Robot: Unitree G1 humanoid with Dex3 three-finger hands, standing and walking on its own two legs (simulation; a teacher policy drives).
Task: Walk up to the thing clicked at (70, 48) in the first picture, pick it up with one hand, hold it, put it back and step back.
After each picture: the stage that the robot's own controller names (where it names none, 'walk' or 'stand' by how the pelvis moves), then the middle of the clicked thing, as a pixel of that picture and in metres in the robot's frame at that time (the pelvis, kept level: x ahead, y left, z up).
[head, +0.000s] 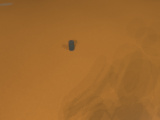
stand; (71, 45) +1.39 +0.15 -0.72
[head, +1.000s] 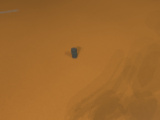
walk; (74, 53) +1.27 +0.22 -0.72
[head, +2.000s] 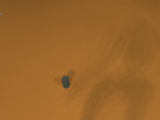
walk; (65, 82) +0.80 +0.23 -0.71
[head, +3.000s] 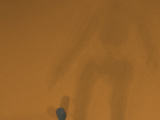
walk; (61, 114) +0.47 +0.18 -0.69
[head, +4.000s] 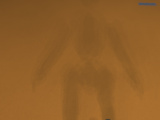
stand; out of the picture +0.44 -0.16 -0.68
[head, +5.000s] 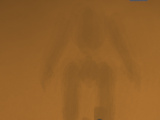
stand; out of the picture +0.43 -0.07 -0.71
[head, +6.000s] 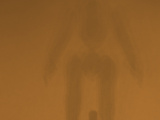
stand; out of the picture +0.36 -0.04 -0.71
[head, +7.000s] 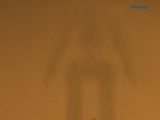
stand; out of the picture +0.36 -0.05 -0.73
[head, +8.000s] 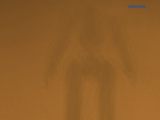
stand; out of the picture +0.33 -0.03 -0.73
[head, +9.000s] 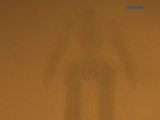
stand; out of the picture +0.34 -0.02 -0.73
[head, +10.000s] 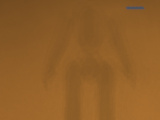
go down; out of the picture +0.33 -0.03 -0.73
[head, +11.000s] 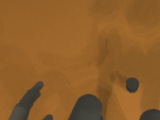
go down; (132, 85) +0.41 -0.04 -0.47
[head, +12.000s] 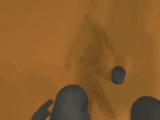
approach; (118, 75) +0.44 -0.04 -0.35
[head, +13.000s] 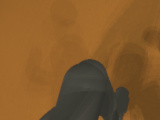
close in; out of the picture +0.46 -0.10 -0.24
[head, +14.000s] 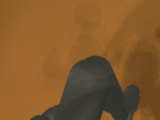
go down; out of the picture +0.47 -0.11 -0.24
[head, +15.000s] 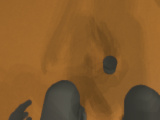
go down; (109, 65) +0.45 -0.04 -0.33
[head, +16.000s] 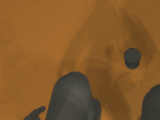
go down; (132, 59) +0.46 -0.07 -0.29
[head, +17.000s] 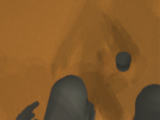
go down; (123, 62) +0.45 -0.05 -0.30
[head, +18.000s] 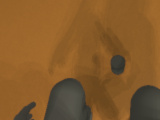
go down; (117, 65) +0.45 -0.05 -0.32
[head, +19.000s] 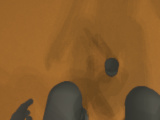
go down; (111, 67) +0.45 -0.04 -0.33
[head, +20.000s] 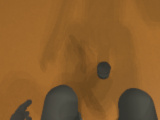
close in; (103, 71) +0.45 -0.03 -0.35
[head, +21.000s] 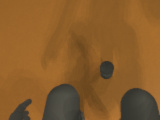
go down; (106, 70) +0.45 -0.03 -0.35
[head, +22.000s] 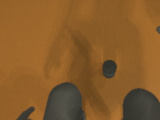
go down; (109, 69) +0.45 -0.03 -0.34
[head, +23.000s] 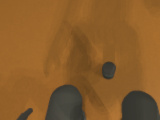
go down; (108, 71) +0.45 -0.03 -0.36
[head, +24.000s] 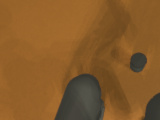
go down; (137, 63) +0.45 -0.06 -0.33
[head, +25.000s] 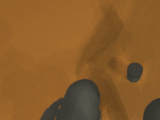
go down; (134, 73) +0.45 -0.06 -0.32
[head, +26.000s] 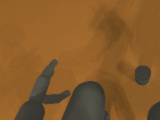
go down; (142, 75) +0.44 -0.06 -0.33
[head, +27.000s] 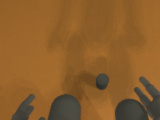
go down; (102, 82) +0.43 -0.02 -0.41
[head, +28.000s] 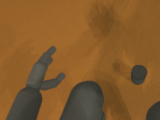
stand; (138, 75) +0.45 -0.05 -0.32
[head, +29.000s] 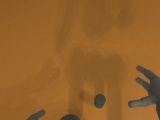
rest palm; (99, 101) +0.40 -0.03 -0.54
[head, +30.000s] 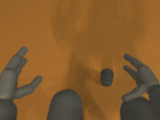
stand; (106, 77) +0.45 -0.01 -0.35
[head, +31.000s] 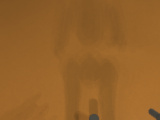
close in; out of the picture +0.37 -0.02 -0.62
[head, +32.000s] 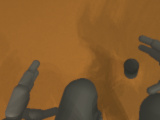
go down; (131, 69) +0.47 -0.03 -0.31
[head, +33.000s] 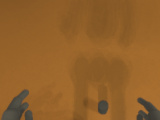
stand; (102, 107) +0.40 -0.03 -0.57
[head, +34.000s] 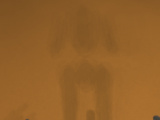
rest palm; out of the picture +0.37 -0.03 -0.66
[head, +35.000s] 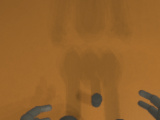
rest palm; (96, 100) +0.40 -0.02 -0.54
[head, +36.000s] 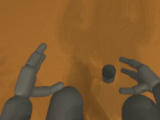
withdraw; (108, 74) +0.46 +0.00 -0.32
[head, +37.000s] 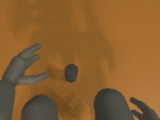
withdraw; (71, 73) +0.46 +0.01 -0.35
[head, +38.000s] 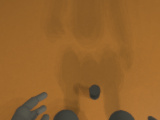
go down; (94, 92) +0.43 -0.01 -0.49
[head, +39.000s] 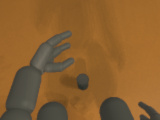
go down; (82, 82) +0.45 +0.00 -0.41
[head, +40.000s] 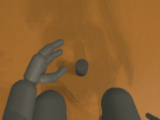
walk; (81, 68) +0.46 +0.01 -0.38
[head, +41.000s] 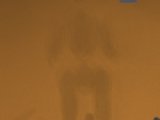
stand; out of the picture +0.37 -0.04 -0.66
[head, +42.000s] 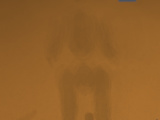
stand; out of the picture +0.37 -0.04 -0.66
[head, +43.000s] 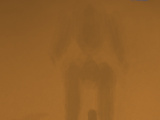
stand; out of the picture +0.38 -0.04 -0.68
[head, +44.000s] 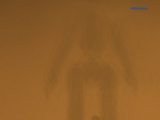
stand; out of the picture +0.39 -0.05 -0.72
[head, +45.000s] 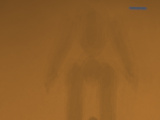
stand; out of the picture +0.37 -0.04 -0.73
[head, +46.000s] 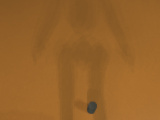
walk; (91, 107) +0.43 -0.10 -0.71
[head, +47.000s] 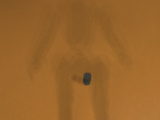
walk; (87, 79) +0.71 -0.01 -0.70
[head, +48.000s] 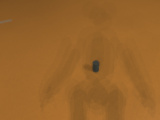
stand; (95, 66) +1.03 -0.04 -0.70
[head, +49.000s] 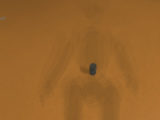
stand; (92, 69) +0.97 -0.05 -0.72
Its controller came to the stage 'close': yes
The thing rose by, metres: 0.00
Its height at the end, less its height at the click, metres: +0.00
